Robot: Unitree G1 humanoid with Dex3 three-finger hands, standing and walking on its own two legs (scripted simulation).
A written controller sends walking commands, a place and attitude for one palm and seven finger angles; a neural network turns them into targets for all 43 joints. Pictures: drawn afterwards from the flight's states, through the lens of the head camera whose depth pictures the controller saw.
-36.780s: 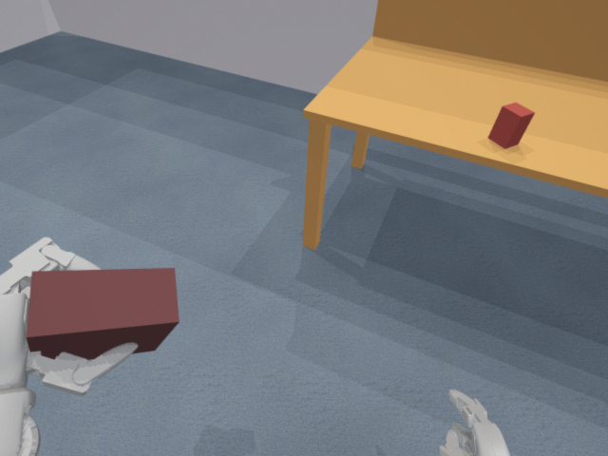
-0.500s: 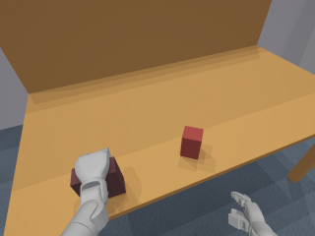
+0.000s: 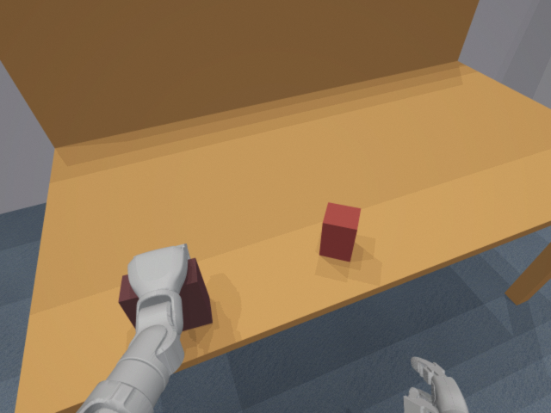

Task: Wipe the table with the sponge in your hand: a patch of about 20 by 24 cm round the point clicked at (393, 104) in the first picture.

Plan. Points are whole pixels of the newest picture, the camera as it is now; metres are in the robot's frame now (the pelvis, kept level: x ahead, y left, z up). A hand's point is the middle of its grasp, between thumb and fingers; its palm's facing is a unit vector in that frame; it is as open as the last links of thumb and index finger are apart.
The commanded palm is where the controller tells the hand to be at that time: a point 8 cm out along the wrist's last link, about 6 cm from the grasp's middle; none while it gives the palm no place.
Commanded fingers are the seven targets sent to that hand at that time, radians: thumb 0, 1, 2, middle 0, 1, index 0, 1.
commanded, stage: wipe forward along the middle lane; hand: left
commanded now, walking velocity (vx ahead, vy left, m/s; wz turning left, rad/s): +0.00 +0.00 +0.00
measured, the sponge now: (172, 306) +0.30 +0.22 -0.05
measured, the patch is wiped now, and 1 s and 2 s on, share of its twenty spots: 1.00 1.00 1.00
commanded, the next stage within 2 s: slide back across to the first lane in 1.28 s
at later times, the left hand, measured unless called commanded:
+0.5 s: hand (166, 259) +0.36 +0.25 -0.01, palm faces -0.13 +0.02 -0.99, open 9.9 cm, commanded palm +0.35 +0.25 +0.02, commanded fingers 0.00 0.10 1.30 -1.20 -1.60 -1.20 -1.60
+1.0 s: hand (160, 237) +0.41 +0.28 -0.01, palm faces -0.14 +0.02 -0.99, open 9.9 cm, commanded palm +0.41 +0.28 +0.02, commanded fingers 0.00 0.10 1.30 -1.20 -1.60 -1.20 -1.60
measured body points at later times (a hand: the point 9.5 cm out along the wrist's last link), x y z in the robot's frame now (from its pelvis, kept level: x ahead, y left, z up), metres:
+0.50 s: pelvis -0.03 -0.02 -0.02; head +0.02 -0.05 +0.43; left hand +0.37 +0.24 +0.04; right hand +0.07 -0.29 -0.15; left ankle +0.01 +0.12 -0.72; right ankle +0.01 -0.10 -0.73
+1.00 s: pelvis -0.02 -0.02 -0.03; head +0.06 -0.03 +0.41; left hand +0.42 +0.27 +0.04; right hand +0.05 -0.29 -0.16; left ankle +0.01 +0.12 -0.72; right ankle +0.01 -0.10 -0.73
